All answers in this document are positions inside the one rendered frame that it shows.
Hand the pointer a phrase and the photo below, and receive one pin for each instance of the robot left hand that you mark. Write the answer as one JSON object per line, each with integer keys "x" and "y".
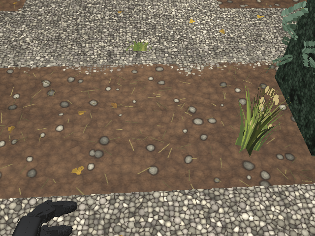
{"x": 30, "y": 224}

